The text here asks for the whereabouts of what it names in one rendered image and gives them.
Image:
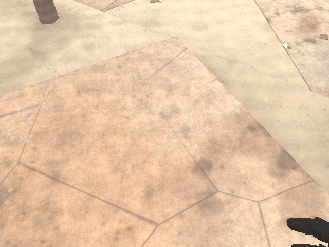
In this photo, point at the right robot hand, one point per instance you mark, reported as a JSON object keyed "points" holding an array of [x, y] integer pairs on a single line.
{"points": [[317, 227]]}

